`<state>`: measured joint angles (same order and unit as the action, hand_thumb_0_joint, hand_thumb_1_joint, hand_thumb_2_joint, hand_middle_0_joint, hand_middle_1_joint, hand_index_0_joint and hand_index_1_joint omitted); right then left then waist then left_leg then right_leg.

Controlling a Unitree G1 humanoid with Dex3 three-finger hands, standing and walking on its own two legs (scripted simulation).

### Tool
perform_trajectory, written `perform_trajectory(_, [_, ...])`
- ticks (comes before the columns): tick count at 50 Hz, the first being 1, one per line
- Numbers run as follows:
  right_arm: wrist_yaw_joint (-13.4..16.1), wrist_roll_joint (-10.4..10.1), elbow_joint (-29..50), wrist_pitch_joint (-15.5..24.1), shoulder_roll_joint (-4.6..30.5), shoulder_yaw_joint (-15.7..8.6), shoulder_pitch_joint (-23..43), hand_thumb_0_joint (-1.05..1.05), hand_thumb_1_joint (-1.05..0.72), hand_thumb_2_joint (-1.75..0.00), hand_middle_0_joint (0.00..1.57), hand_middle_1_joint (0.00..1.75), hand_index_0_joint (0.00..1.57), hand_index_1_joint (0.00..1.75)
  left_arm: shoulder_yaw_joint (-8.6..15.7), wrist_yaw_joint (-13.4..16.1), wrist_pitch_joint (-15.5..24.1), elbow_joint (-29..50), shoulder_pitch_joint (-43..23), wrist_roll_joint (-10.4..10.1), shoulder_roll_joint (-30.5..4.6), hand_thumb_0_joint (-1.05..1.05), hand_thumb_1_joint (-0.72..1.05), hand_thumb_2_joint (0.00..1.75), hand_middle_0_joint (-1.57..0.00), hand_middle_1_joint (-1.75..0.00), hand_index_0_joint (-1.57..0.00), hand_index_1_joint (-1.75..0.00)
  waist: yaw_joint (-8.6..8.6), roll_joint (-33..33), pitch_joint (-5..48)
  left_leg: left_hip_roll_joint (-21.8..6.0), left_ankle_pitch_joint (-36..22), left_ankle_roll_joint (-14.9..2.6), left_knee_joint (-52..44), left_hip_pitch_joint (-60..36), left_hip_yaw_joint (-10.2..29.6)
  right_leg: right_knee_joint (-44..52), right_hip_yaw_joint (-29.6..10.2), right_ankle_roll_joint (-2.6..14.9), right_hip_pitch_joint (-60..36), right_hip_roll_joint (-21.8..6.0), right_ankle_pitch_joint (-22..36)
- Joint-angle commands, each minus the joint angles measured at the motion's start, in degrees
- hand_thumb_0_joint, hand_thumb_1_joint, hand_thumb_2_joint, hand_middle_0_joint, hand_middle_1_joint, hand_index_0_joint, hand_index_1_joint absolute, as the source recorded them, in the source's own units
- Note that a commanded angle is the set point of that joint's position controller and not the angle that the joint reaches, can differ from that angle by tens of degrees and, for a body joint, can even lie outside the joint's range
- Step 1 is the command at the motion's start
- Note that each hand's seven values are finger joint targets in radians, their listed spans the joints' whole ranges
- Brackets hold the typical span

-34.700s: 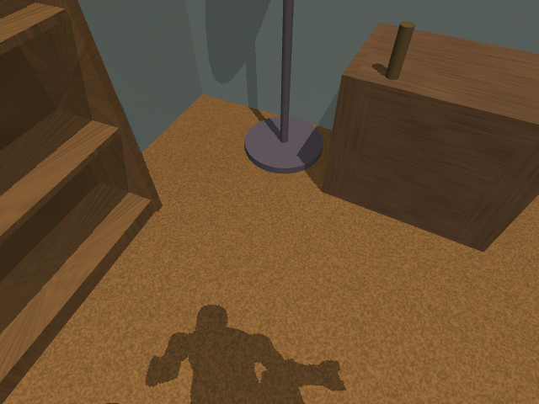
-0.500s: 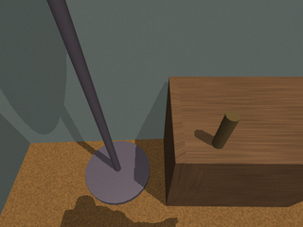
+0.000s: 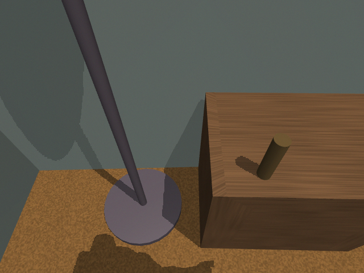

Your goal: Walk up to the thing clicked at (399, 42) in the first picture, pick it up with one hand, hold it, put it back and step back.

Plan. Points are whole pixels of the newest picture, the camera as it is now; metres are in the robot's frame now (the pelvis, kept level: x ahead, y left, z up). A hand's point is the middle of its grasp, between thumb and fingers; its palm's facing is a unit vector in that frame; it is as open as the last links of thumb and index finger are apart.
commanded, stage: stand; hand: right
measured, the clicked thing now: (272, 158) +0.41 -0.23 -0.07
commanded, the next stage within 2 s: step back in 0.34 s
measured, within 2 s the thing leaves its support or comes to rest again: neither
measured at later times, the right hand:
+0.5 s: hand out of the picture +0.07 -0.27 -0.16, palm faces -0.01 +0.94 -0.35, open 7.4 cm
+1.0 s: hand out of the picture -0.06 -0.26 -0.18, palm faces -0.14 +0.90 -0.40, open 7.4 cm
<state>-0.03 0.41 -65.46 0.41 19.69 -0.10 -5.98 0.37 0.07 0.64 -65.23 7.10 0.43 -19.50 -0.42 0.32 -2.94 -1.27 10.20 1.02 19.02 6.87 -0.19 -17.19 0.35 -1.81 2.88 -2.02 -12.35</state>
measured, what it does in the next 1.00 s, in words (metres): walks backwards: left foot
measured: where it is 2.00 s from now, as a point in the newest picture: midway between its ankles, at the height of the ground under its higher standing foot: outside the picture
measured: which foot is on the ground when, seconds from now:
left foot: down 0.00-0.60, up 0.62-0.94, down 0.96-1.00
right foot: down 0.00-0.98, up 1.00-1.00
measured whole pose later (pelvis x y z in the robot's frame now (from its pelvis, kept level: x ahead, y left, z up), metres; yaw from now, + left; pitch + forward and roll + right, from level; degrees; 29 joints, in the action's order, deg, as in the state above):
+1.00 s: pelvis -0.15 +0.00 -0.03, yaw +5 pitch -3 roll +1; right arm -0.3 1.5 -53.8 -3.4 21.5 -2.7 -7.8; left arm 3.5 1.3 -2.3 -47.8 2.5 0.5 -22.3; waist 0.1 3.2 -13.3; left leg 2.9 22.2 -0.7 38.9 13.8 1.6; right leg -40.5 1.4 -0.7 25.8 -6.3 -13.7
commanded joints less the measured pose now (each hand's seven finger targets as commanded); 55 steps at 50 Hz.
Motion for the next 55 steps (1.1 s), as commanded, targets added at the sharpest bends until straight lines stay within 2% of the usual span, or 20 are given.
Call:
perform_trajectory(1, [0.82,0.15,3.14,1.31,12.14,-2.42,2.04,0.0,-0.9,-0.9,0.2,0.3,0.2,0.3,2.45,0.74,0.9,3.55,-1.88,0.32,-12.18,0.0,0.9,0.9,-0.2,-0.3,-0.2,-0.3,0.07,-0.16,4.0,-6.18,-10.17,-1.99,-2.1,-2.44,4.42,2.22,-3.63,2.47,2.46,-5.74,9.26])
perform_trajectory(16, [0.73,0.06,3.18,1.29,12.16,-2.25,1.21,0.0,-0.9,-0.9,0.2,0.3,0.2,0.3,2.33,0.69,0.92,3.77,-1.2,0.22,-12.26,0.0,0.9,0.9,-0.2,-0.3,-0.2,-0.3,0.12,-0.49,2.88,-5.9,-9.33,-1.94,-2.22,-1.93,4.5,2.64,-3.61,2.3,2.95,-5.73,8.52])
perform_trajectory(17, [0.3,-0.6,4.78,0.22,15.44,-3.61,4.01,0.0,-0.9,-0.9,0.2,0.3,0.2,0.3,4.48,0.84,0.26,5.25,-2.09,-0.85,-16.16,0.0,0.9,0.9,-0.2,-0.3,-0.2,-0.3,0.2,-0.57,-3.27,-5.52,-20.37,-3.82,3.46,2.21,5.89,-3.56,-3.59,2.68,7.57,-4.35,17.83])
perform_trajectory(21, [0.1,-1.36,7.45,-0.67,15.58,-4.63,1.73,0.0,-0.9,-0.9,0.2,0.3,0.2,0.3,4.57,1.17,-0.43,8.2,-0.9,-0.97,-13.6,0.0,0.9,0.9,-0.2,-0.3,-0.2,-0.3,-0.63,-3.39,4.97,-8.46,-27.64,-7.78,5.38,1.95,7.19,-12.81,-0.78,3.83,4.7,-1.7,16.62])
perform_trajectory(27, [0.32,-0.59,13.43,-2.35,16.93,-6.29,6.35,0.0,-0.9,-0.9,0.2,0.3,0.2,0.3,5.16,0.69,-2.2,10.03,5.06,-0.21,-12.49,0.0,0.9,0.9,-0.2,-0.3,-0.2,-0.3,1.89,-10.85,10.15,-12.62,-20.43,-12.69,8.66,8.0,10.18,-24.35,-0.44,4.68,4.37,1.25,-2.13])
perform_trajectory(29, [0.17,-0.79,15.25,-3.13,15.2,-6.17,8.42,0.0,-0.9,-0.9,0.2,0.3,0.2,0.3,5.88,0.53,-2.15,10.21,6.81,0.17,-13.93,0.0,0.9,0.9,-0.2,-0.3,-0.2,-0.3,3.45,-5.23,8.28,-6.1,-9.13,-9.27,18.1,12.23,6.9,-16.42,-5.8,7.65,6.19,-3.89,3.57])
perform_trajectory(30, [0.22,-1.05,16.34,-3.58,12.94,-5.76,9.04,0.0,-0.9,-0.9,0.2,0.3,0.2,0.3,6.6,0.52,-1.76,11.17,6.01,0.7,-17.31,0.0,0.9,0.9,-0.2,-0.3,-0.2,-0.3,4.04,4.64,4.22,3.66,4.43,-4.54,28.84,16.4,3.21,-3.18,-16.58,11.27,9.7,-12.44,10.04])
perform_trajectory(31, [0.66,-0.49,16.58,-4.09,10.74,-5.21,6.71,0.0,-0.9,-0.9,0.2,0.3,0.2,0.3,7.33,0.69,-1.15,13.27,2.14,1.3,-21.45,0.0,0.9,0.9,-0.2,-0.3,-0.2,-0.3,3.05,10.8,1.66,8.87,23.36,-3.2,40.7,19.02,6.13,1.47,-26.08,15.6,14.21,-20.34,14.44])
perform_trajectory(32, [0.96,0.15,16.02,-4.38,11.85,-5.55,3.77,0.0,-0.9,-0.9,0.2,0.3,0.2,0.3,7.61,1.02,-0.77,15.28,-0.87,1.92,-22.56,0.0,0.9,0.9,-0.2,-0.3,-0.2,-0.3,2.12,10.78,1.02,7.12,25.7,-3.08,48.37,19.49,9.89,0.72,-29.41,19.3,17.59,-23.13,15.7])
perform_trajectory(35, [0.29,-1.47,13.52,-4.27,14.47,-6.88,-4.16,0.0,-0.9,-0.9,0.2,0.3,0.2,0.3,7.21,1.28,-0.74,18.69,-9.31,2.07,-17.82,0.0,0.9,0.9,-0.2,-0.3,-0.2,-0.3,-2.84,7.54,1.4,6.94,17.48,-2.37,53.97,17.93,10.37,-2.55,-14.79,14.99,17.12,-14.25,11.76])
perform_trajectory(37, [0.62,-1.22,13.74,-4.12,14.09,-6.46,-4.84,0.0,-0.9,-0.9,0.2,0.3,0.2,0.3,6.95,1.34,-0.72,18.79,-7.23,2.16,-15.98,0.0,0.9,0.9,-0.2,-0.3,-0.2,-0.3,-1.39,6.97,4.81,7.23,16.51,-1.21,52.7,19.75,9.45,-5.3,-11.91,13.65,10.97,-11.91,13.08])
perform_trajectory(41, [1.09,-0.42,16.25,-3.36,13.48,-5.0,-1.54,0.0,-0.9,-0.9,0.2,0.3,0.2,0.3,7.11,2.44,-1.03,18.78,0.24,1.79,-15.0,0.0,0.9,0.9,-0.2,-0.3,-0.2,-0.3,3.5,8.5,8.26,3.75,19.5,-0.11,38.24,24.48,8.29,-10.0,-12.74,15.04,-4.89,-14.84,23.39])
perform_trajectory(45, [0.97,0.55,15.87,-2.65,13.51,-5.17,-4.28,0.0,-0.9,-0.9,0.2,0.3,0.2,0.3,7.48,2.47,-1.83,19.95,0.22,0.97,-16.57,0.0,0.9,0.9,-0.2,-0.3,-0.2,-0.3,2.51,12.51,9.84,1.72,18.39,-1.62,19.08,15.86,3.86,-14.57,-11.61,13.56,-4.06,-15.32,29.99])
perform_trajectory(47, [0.64,1.15,13.39,-2.22,13.78,-5.99,-9.76,0.0,-0.9,-0.9,0.2,0.3,0.2,0.3,7.25,1.9,-2.5,21.24,-2.97,0.18,-17.48,0.0,0.9,0.9,-0.2,-0.3,-0.2,-0.3,-0.99,9.91,9.2,2.95,2.78,-2.35,6.78,5.52,-0.54,-18.01,-7.65,10.01,5.82,-12.41,22.52])
perform_trajectory(48, [0.58,1.86,13.71,-2.15,15.56,-6.71,-9.21,0.0,-0.9,-0.9,0.2,0.3,0.2,0.3,6.59,1.69,-2.83,21.79,-2.15,-0.01,-15.09,0.0,0.9,0.9,-0.2,-0.3,-0.2,-0.3,-0.9,2.78,8.25,-1.77,-2.13,-3.64,4.23,2.8,7.48,-21.91,-5.25,6.68,12.77,-8.0,11.3])
perform_trajectory(49, [0.26,2.64,15.2,-2.23,21.46,-7.9,-6.93,0.0,-0.9,-0.9,0.2,0.3,0.2,0.3,5.87,1.82,-2.82,22.7,-1.77,-0.37,-12.0,0.0,0.9,0.9,-0.2,-0.3,-0.2,-0.3,-0.93,-13.19,6.99,-14.68,-10.09,-9.3,0.6,-0.03,25.78,-32.71,0.24,3.0,25.31,3.16,-10.04])
perform_trajectory(50, [-0.13,2.09,16.43,-2.31,24.8,-8.21,-4.51,0.0,-0.9,-0.9,0.2,0.3,0.2,0.3,7.22,2.61,-3.05,22.48,-5.16,0.26,-14.21,0.0,0.9,0.9,-0.2,-0.3,-0.2,-0.3,-2.86,-14.65,5.5,-19.34,-12.16,-16.99,-0.65,8.36,29.54,-43.08,-6.5,1.97,24.06,7.72,-26.84])
perform_trajectory(51, [0.11,2.1,16.78,-2.03,24.67,-8.22,-2.5,0.0,-0.9,-0.9,0.2,0.3,0.2,0.3,7.34,2.99,-3.04,21.59,-6.11,0.93,-14.48,0.0,0.9,0.9,-0.2,-0.3,-0.2,-0.3,-3.3,-15.33,2.34,-21.39,-8.12,-19.81,-3.17,16.41,32.33,-51.74,-10.18,2.04,22.04,7.84,-27.3])
perform_trajectory(53, [0.53,2.59,18.34,-1.87,17.97,-6.21,2.92,0.0,-0.9,-0.9,0.2,0.3,0.2,0.3,7.49,2.47,-3.08,19.88,-2.84,-0.1,-13.67,0.0,0.9,0.9,-0.2,-0.3,-0.2,-0.3,0.53,-9.64,0.07,-13.15,-12.6,-13.85,0.65,13.33,17.53,-56.1,-12.69,3.06,24.65,8.58,-19.19])
perform_trajectory(55, [0.97,2.12,19.47,-1.68,15.53,-5.84,4.87,0.0,-0.9,-0.9,0.2,0.3,0.2,0.3,7.31,2.13,-3.01,18.48,3.81,-0.42,-13.66,0.0,0.9,0.9,-0.2,-0.3,-0.2,-0.3,3.64,-8.48,1.82,-10.34,-17.44,-11.95,4.07,4.68,12.24,-57.34,-11.05,2.73,28.63,9.14,-14.75])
